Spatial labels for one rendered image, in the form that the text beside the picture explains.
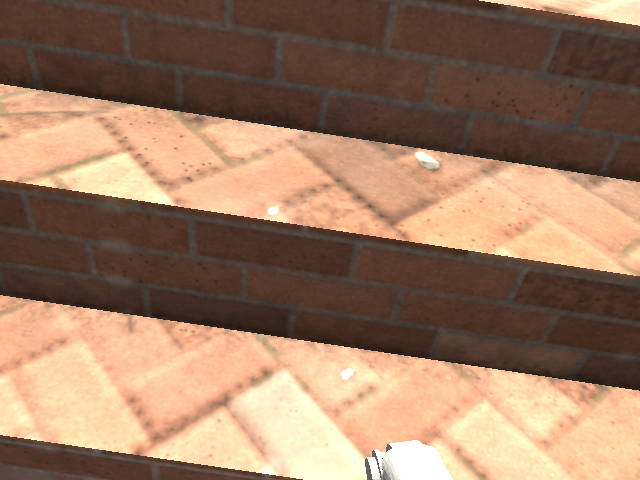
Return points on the right robot thigh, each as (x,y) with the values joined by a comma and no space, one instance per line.
(408,460)

